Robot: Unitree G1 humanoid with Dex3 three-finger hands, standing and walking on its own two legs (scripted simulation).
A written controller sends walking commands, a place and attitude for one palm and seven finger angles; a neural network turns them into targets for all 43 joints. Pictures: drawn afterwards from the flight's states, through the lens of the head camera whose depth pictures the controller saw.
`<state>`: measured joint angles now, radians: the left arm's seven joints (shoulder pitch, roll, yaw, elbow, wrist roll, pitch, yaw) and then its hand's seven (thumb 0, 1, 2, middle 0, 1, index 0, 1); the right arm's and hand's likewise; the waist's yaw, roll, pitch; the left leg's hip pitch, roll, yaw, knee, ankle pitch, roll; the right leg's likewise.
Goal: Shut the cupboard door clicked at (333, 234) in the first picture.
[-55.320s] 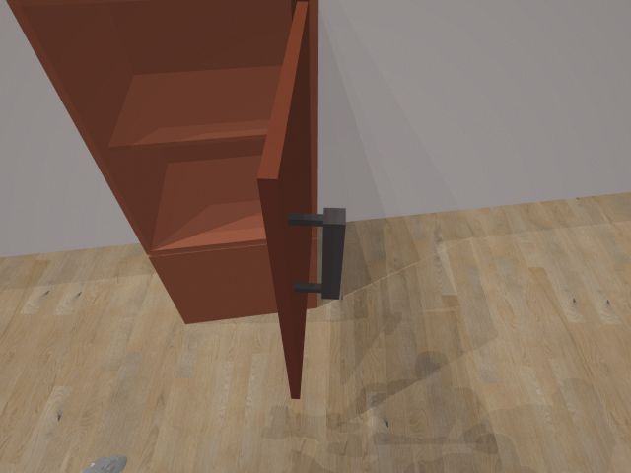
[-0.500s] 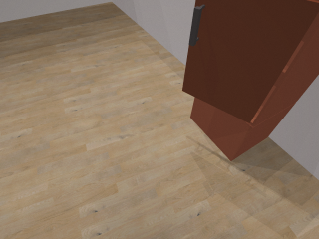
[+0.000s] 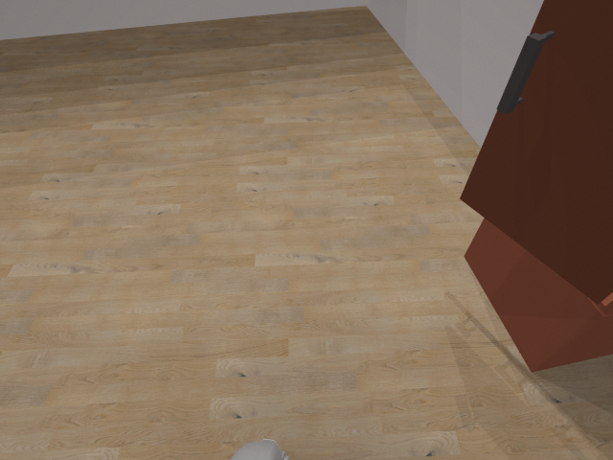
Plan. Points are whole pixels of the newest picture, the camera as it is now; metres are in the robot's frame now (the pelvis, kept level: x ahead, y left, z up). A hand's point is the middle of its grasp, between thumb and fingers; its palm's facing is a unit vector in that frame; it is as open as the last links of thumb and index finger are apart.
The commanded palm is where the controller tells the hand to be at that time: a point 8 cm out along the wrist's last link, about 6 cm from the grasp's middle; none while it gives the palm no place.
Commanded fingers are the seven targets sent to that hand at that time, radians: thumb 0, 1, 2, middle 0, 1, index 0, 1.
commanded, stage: walk to a spot facing it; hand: left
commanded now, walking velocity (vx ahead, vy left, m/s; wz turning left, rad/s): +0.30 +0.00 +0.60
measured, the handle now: (526, 73) +0.83 -0.43 +0.08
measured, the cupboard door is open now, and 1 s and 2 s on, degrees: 22 22 22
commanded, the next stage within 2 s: turn to face it in 0.38 s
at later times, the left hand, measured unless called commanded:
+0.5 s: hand out of the picture +0.06 +0.26 -0.18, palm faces +0.34 -0.91 -0.24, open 7.4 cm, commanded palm none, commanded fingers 0.00 0.90 0.90 -0.20 -0.30 -0.20 -0.30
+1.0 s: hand (143, 378) +0.28 +0.30 -0.18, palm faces +0.15 -0.97 -0.19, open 7.4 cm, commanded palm none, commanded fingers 0.00 0.90 0.90 -0.20 -0.30 -0.20 -0.30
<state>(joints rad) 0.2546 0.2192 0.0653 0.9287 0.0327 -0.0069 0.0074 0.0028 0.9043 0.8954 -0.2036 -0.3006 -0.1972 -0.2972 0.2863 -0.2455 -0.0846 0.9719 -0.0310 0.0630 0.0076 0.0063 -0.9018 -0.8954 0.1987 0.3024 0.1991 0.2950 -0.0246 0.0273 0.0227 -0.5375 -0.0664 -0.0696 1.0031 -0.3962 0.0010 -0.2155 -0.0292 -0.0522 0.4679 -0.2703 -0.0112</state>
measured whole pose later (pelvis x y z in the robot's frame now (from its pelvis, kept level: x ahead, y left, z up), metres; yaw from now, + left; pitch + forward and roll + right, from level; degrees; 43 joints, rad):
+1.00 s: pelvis +0.25 +0.11 -0.01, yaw +4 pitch +1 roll -1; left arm 0.24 0.19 0.09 0.98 0.02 0.05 0.00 0.01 0.91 0.90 -0.21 -0.30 -0.20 -0.30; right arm 0.20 -0.18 -0.03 0.94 -0.01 0.00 -0.03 0.00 -0.91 -0.90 0.20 0.30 0.20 0.29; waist 0.01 -0.02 0.06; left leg -0.28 0.03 0.05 0.55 -0.27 0.00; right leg -0.38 0.07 0.08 0.62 -0.33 0.00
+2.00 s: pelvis +0.33 +0.11 -0.02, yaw -33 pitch +0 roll -2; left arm 0.14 0.23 0.07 0.87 0.03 0.03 -0.02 0.00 0.91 0.90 -0.20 -0.30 -0.20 -0.30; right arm 0.24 -0.27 -0.06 0.91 -0.01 0.07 -0.02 0.01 -0.90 -0.90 0.20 0.30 0.20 0.30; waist -0.02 0.07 0.09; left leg -0.38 0.14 0.09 0.95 -0.51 -0.06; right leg -0.31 0.02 -0.05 0.61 -0.29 -0.03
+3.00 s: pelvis +0.39 +0.07 +0.01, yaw -56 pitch +2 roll -2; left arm 0.22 0.23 0.08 0.99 0.04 0.05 -0.05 0.01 0.91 0.90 -0.20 -0.30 -0.19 -0.30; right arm 0.37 -0.17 -0.01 0.98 -0.04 -0.04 -0.03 0.00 -0.90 -0.90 0.20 0.30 0.20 0.30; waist -0.03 -0.03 0.01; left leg -0.17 0.09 0.11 0.42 -0.28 0.00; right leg -0.52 -0.01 -0.01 1.05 -0.32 0.01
